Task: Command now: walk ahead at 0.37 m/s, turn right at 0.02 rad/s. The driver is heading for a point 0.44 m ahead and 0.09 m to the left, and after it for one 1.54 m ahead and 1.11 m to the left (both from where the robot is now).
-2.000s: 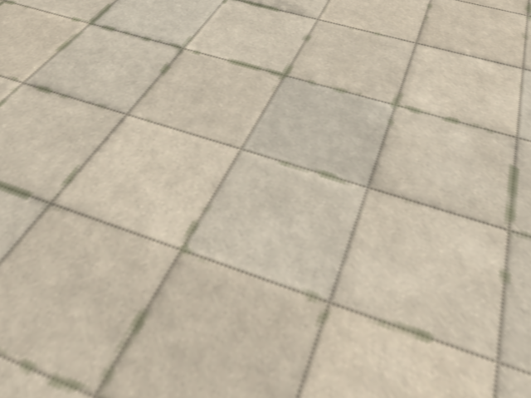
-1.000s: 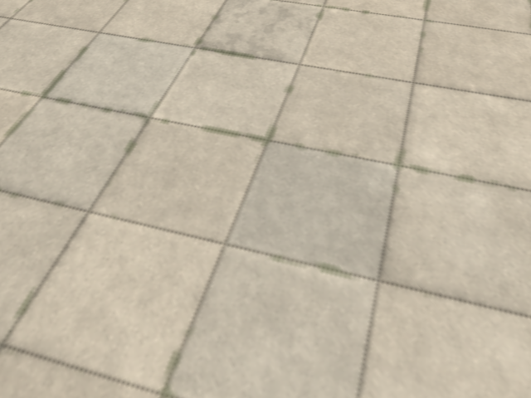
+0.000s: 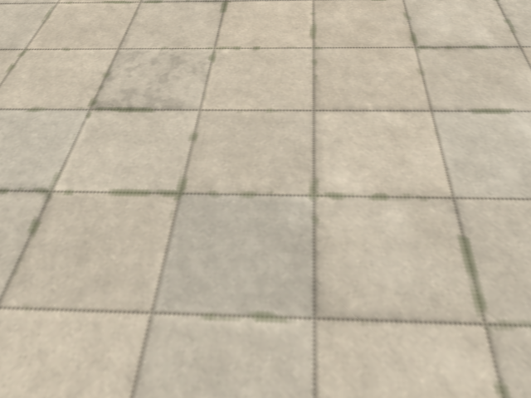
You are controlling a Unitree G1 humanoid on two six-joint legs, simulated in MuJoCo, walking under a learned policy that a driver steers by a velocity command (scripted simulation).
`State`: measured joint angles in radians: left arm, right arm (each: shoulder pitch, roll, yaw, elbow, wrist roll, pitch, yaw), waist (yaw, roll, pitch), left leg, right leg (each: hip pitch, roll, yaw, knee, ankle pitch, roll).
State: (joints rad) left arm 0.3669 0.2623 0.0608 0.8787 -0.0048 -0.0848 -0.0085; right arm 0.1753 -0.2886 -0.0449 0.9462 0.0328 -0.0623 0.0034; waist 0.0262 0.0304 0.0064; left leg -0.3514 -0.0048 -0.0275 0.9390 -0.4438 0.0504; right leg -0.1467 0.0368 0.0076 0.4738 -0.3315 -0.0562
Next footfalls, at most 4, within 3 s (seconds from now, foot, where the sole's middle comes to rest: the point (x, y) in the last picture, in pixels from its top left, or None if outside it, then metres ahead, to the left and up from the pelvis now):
0.34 left None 0.35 0.15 -0.78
0.86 right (320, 350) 0.65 -0.06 -0.78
1.36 left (195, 296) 0.81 0.29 -0.78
1.86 right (201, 204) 1.16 0.31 -0.78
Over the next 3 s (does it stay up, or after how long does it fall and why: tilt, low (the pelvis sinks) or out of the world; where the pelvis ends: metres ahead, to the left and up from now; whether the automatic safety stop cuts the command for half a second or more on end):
stays up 1.30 0.82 -0.02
